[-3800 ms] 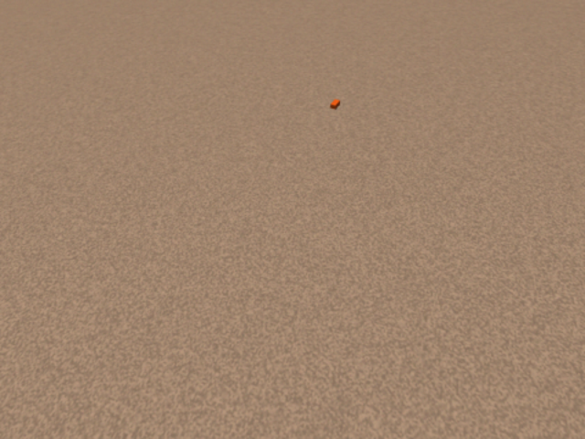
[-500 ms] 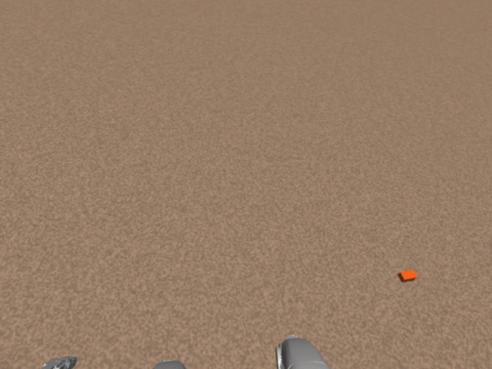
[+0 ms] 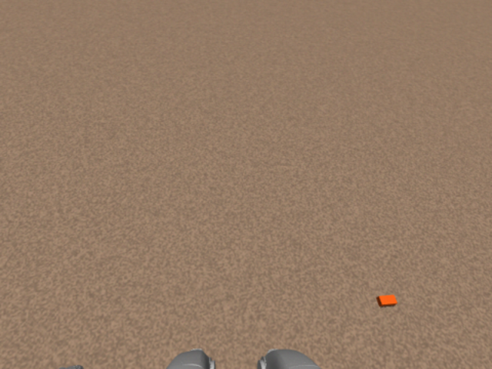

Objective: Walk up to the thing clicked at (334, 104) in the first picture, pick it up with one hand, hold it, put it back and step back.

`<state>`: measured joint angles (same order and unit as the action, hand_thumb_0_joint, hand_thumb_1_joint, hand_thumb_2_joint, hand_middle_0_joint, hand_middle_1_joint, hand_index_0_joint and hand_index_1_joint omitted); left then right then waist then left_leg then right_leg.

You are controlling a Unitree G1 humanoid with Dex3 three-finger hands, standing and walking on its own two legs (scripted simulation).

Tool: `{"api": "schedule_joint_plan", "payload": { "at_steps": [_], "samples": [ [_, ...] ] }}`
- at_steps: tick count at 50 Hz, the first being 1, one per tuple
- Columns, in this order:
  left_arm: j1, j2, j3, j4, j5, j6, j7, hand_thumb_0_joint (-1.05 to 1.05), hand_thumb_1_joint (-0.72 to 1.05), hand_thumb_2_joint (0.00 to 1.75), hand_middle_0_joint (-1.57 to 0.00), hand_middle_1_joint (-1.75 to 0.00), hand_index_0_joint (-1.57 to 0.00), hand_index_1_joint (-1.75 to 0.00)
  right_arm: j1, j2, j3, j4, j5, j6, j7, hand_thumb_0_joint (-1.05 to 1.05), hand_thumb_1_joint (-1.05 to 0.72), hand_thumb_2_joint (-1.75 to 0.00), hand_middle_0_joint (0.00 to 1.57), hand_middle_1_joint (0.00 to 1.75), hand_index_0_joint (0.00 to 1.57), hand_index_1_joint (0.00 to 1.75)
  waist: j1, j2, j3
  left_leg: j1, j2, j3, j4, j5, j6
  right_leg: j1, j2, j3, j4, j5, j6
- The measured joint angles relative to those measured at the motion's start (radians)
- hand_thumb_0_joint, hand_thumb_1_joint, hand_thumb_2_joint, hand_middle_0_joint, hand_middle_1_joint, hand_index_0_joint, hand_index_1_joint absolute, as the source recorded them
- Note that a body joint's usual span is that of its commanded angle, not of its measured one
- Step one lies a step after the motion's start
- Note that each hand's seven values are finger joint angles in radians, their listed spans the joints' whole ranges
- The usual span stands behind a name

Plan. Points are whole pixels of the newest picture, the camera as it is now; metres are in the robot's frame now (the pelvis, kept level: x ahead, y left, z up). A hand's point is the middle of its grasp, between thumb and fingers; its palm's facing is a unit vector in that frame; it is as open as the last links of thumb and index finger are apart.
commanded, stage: walk up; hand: left
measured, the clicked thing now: (386, 300) +0.45 -0.60 -0.73
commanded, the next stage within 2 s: none
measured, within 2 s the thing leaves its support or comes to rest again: neither
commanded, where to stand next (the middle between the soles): +0.11 -0.87 m, yaw +5 degrees
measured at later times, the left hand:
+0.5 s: hand out of the picture +0.10 +0.04 -0.14, palm faces -0.06 -0.94 -0.34, open 7.4 cm
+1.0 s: hand out of the picture +0.14 -0.20 -0.16, palm faces -0.07 -0.92 -0.38, open 7.4 cm
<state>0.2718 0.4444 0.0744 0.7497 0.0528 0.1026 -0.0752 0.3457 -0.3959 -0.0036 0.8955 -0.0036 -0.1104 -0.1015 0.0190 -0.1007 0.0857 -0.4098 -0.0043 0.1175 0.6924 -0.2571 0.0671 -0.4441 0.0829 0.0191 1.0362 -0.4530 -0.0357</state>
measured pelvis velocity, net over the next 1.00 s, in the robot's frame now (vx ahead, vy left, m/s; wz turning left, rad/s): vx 0.01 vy -0.48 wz -0.02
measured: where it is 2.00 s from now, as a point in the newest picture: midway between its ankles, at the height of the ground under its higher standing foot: outside the picture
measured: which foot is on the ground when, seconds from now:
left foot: down 0.00-0.28, up 0.30-0.52, down 0.54-0.90, up 0.92-1.00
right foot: up 0.00-0.26, down 0.28-0.54, up 0.56-0.88, down 0.90-1.00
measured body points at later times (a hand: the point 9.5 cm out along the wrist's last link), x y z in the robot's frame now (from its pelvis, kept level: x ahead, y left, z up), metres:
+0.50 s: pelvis +0.02 -0.24 +0.00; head +0.04 -0.22 +0.45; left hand +0.10 +0.09 -0.12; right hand +0.04 -0.60 -0.09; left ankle +0.07 -0.16 -0.69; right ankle +0.04 -0.34 -0.71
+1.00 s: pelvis +0.01 -0.48 -0.03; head +0.05 -0.46 +0.42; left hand +0.15 -0.15 -0.13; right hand +0.03 -0.88 -0.09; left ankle +0.06 -0.29 -0.67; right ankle +0.06 -0.62 -0.71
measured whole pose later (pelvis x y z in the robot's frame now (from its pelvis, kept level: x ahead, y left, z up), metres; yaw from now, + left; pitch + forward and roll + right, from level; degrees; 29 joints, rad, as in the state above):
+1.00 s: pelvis +0.01 -0.48 -0.03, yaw -1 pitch -2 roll -1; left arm 0.17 0.45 0.10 0.75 0.05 0.08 -0.08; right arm 0.31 -0.55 -0.08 0.97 -0.01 -0.03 -0.13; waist 0.00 -0.02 0.11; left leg -0.60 0.13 -0.08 1.17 -0.52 0.05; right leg -0.48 -0.02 0.01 0.93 -0.42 0.02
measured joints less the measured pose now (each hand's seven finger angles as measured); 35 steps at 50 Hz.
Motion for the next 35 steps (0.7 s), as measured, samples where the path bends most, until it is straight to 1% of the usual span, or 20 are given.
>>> {"api": "schedule_joint_plan", "payload": {
  "at_steps": [3,5,7,10,12,13,14,15,16,17,18,20,22,24,26,27,29,31,33,35],
  "samples": [
    [-0.017,0.007,-0.001,0.002,-0.004,0.003,-0.014,0.01,0.91,0.89,-0.2,-0.3,-0.21,-0.3,0.0,-0.012,-0.011,-0.015,0.005,0.005,-0.004,0.0,-0.9,-0.9,0.21,0.3,0.21,0.3,-0.017,-0.02,0.006,0.018,0.038,-0.011,-0.009,0.001,-0.026,-0.081,-0.031,0.079,0.123,0.048,0.02],
    [-0.028,0.017,0.005,-0.006,-0.004,0.001,-0.026,0.01,0.91,0.89,-0.2,-0.3,-0.21,-0.3,0.003,-0.034,-0.021,-0.021,-0.001,0.006,0.002,0.0,-0.9,-0.9,0.21,0.3,0.21,0.3,-0.023,-0.019,0.009,0.014,0.074,-0.024,0.006,-0.008,-0.034,-0.115,-0.068,0.109,0.138,0.069,0.032],
    [-0.041,0.032,0.014,-0.012,-0.006,0.003,-0.038,0.01,0.91,0.89,-0.2,-0.3,-0.21,-0.3,0.007,-0.058,-0.032,-0.025,-0.01,0.007,0.006,0.0,-0.9,-0.9,0.21,0.3,0.21,0.3,-0.028,-0.017,0.011,0.004,0.111,-0.04,0.027,-0.021,-0.041,-0.128,-0.114,0.12,0.1,0.075,0.041],
    [-0.059,0.058,0.03,-0.017,-0.006,0.009,-0.049,0.01,0.91,0.89,-0.2,-0.3,-0.21,-0.3,0.015,-0.098,-0.048,-0.026,-0.025,0.007,0.012,0.0,-0.9,-0.9,0.21,0.3,0.21,0.3,-0.038,-0.01,0.008,-0.021,0.167,-0.07,0.067,-0.045,-0.047,-0.114,-0.169,0.106,-0.003,0.039,0.048],
    [-0.063,0.075,0.042,-0.02,-0.008,0.007,-0.052,0.01,0.91,0.89,-0.2,-0.3,-0.21,-0.3,0.017,-0.125,-0.057,-0.018,-0.031,0.014,0.014,0.0,-0.9,-0.9,0.21,0.3,0.21,0.3,-0.043,-0.002,0.001,-0.042,0.206,-0.097,0.1,-0.067,-0.05,-0.08,-0.184,0.081,-0.076,0.035,0.044],
    [-0.061,0.084,0.049,-0.022,-0.007,0.002,-0.051,0.01,0.91,0.89,-0.2,-0.3,-0.21,-0.3,0.019,-0.137,-0.061,-0.01,-0.033,0.02,0.014,0.0,-0.89,-0.9,0.21,0.3,0.21,0.3,-0.044,0.002,-0.007,-0.055,0.224,-0.112,0.122,-0.08,-0.05,-0.048,-0.185,0.065,-0.131,0.049,0.039],
    [-0.057,0.089,0.057,-0.023,-0.004,-0.005,-0.048,0.01,0.91,0.89,-0.2,-0.3,-0.21,-0.3,0.02,-0.151,-0.065,0.0,-0.035,0.029,0.011,0.0,-0.89,-0.9,0.21,0.3,0.21,0.3,-0.039,0.01,-0.015,-0.075,0.242,-0.134,0.157,-0.11,-0.041,-0.027,-0.173,0.052,-0.165,0.057,0.057],
    [-0.057,0.082,0.063,-0.022,0.003,-0.015,-0.041,0.01,0.91,0.89,-0.2,-0.3,-0.21,-0.3,0.014,-0.165,-0.071,0.017,-0.034,0.042,0.007,0.0,-0.9,-0.9,0.21,0.3,0.21,0.3,-0.033,0.035,-0.011,-0.1,0.254,-0.177,0.217,-0.177,-0.021,-0.034,-0.145,0.032,-0.135,0.046,0.077],
    [-0.056,0.071,0.06,-0.02,0.007,-0.022,-0.033,0.01,0.91,0.89,-0.2,-0.3,-0.21,-0.3,0.005,-0.17,-0.078,0.037,-0.029,0.058,-0.001,0.0,-0.9,-0.9,0.21,0.3,0.21,0.3,-0.03,0.049,-0.01,-0.131,0.234,-0.209,0.294,-0.234,-0.015,-0.042,-0.132,0.015,-0.105,0.031,0.082],
    [-0.056,0.056,0.053,-0.014,0.005,-0.025,-0.026,0.01,0.91,0.89,-0.2,-0.3,-0.21,-0.3,-0.007,-0.169,-0.083,0.058,-0.022,0.073,-0.01,0.0,-0.9,-0.9,0.21,0.3,0.21,0.3,-0.024,0.057,-0.009,-0.155,0.199,-0.217,0.369,-0.256,-0.012,-0.04,-0.125,0.005,-0.097,0.026,0.078],
    [-0.053,0.037,0.043,-0.006,0.0,-0.025,-0.02,0.01,0.91,0.89,-0.2,-0.3,-0.21,-0.3,-0.019,-0.168,-0.083,0.074,-0.014,0.08,-0.014,0.01,-0.9,-0.9,0.2,0.3,0.2,0.3,-0.017,0.068,-0.007,-0.172,0.167,-0.207,0.424,-0.257,-0.01,-0.028,-0.116,-0.005,-0.112,0.031,0.068],
    [-0.042,0.003,0.022,0.009,-0.001,-0.024,-0.015,0.01,0.91,0.89,-0.2,-0.3,-0.21,-0.3,-0.034,-0.157,-0.076,0.093,0.0,0.072,-0.013,0.01,-0.9,-0.9,0.2,0.3,0.2,0.3,-0.007,0.089,-0.01,-0.188,0.12,-0.15,0.464,-0.24,-0.008,0.002,-0.098,-0.024,-0.169,0.054,0.038],
    [-0.031,-0.013,0.007,0.018,0.002,-0.019,-0.013,0.01,0.91,0.89,-0.2,-0.3,-0.21,-0.3,-0.03,-0.132,-0.062,0.096,0.009,0.051,-0.006,0.01,-0.9,-0.9,0.2,0.3,0.2,0.3,0.003,0.09,-0.014,-0.168,0.082,-0.077,0.415,-0.226,-0.006,0.035,-0.085,-0.041,-0.225,0.075,0.008],
    [-0.022,-0.017,0.0,0.018,0.005,-0.015,-0.011,0.01,0.91,0.89,-0.2,-0.3,-0.21,-0.3,-0.013,-0.099,-0.048,0.089,0.011,0.034,0.004,0.01,-0.9,-0.9,0.2,0.3,0.2,0.3,0.011,0.08,-0.017,-0.119,0.044,-0.023,0.311,-0.207,0.001,0.06,-0.072,-0.058,-0.266,0.088,-0.015],
    [-0.016,-0.01,-0.006,0.01,0.005,-0.007,-0.01,0.01,0.9,0.89,-0.2,-0.3,-0.21,-0.3,0.014,-0.065,-0.035,0.074,0.011,0.015,0.009,0.0,-0.9,-0.9,0.2,0.3,0.2,0.3,0.018,0.064,-0.019,-0.039,0.011,0.004,0.141,-0.116,0.004,0.069,-0.057,-0.074,-0.274,0.086,-0.03],
    [-0.012,-0.004,-0.008,0.002,0.002,-0.005,-0.007,0.01,0.9,0.89,-0.2,-0.3,-0.21,-0.3,0.032,-0.054,-0.031,0.06,0.004,0.003,0.009,0.0,-0.9,-0.9,0.2,0.3,0.2,0.3,0.015,0.058,-0.022,-0.002,0.0,-0.006,0.055,-0.075,0.002,0.057,-0.048,-0.083,-0.25,0.075,-0.035],
    [-0.027,0.006,-0.004,0.003,0.001,0.002,0.004,0.01,0.9,0.89,-0.2,-0.3,-0.21,-0.3,0.042,-0.023,-0.023,0.04,-0.011,-0.003,0.004,0.0,-0.9,-0.9,0.21,0.3,0.21,0.3,-0.001,0.022,0.002,-0.006,-0.005,-0.019,0.069,-0.07,-0.005,0.012,-0.026,-0.029,-0.129,0.025,-0.019],
    [-0.036,0.015,-0.005,0.007,0.001,0.009,0.009,0.01,0.91,0.89,-0.2,-0.3,-0.21,-0.3,0.038,-0.007,-0.014,0.029,-0.004,0.0,0.001,0.0,-0.9,-0.9,0.21,0.3,0.21,0.3,-0.015,-0.003,0.022,0.003,0.013,-0.027,0.066,-0.064,-0.023,-0.045,-0.008,0.028,0.012,-0.006,-0.003],
    [-0.048,0.024,-0.001,0.011,-0.002,0.011,0.005,0.01,0.91,0.89,-0.2,-0.3,-0.21,-0.3,0.04,-0.003,-0.016,0.018,-0.002,0.003,-0.003,0.0,-0.9,-0.9,0.21,0.3,0.21,0.3,-0.024,-0.019,0.034,0.013,0.035,-0.038,0.05,-0.053,-0.041,-0.091,-0.02,0.071,0.097,0.021,0.005],
    [-0.06,0.031,0.008,0.007,-0.002,0.009,-0.005,0.01,0.91,0.89,-0.2,-0.3,-0.21,-0.3,0.043,-0.015,-0.023,0.009,-0.005,0.006,-0.001,0.0,-0.9,-0.9,0.21,0.3,0.21,0.3,-0.029,-0.021,0.04,0.011,0.066,-0.051,0.049,-0.05,-0.05,-0.127,-0.048,0.1,0.142,0.047,0.017]
  ]
}}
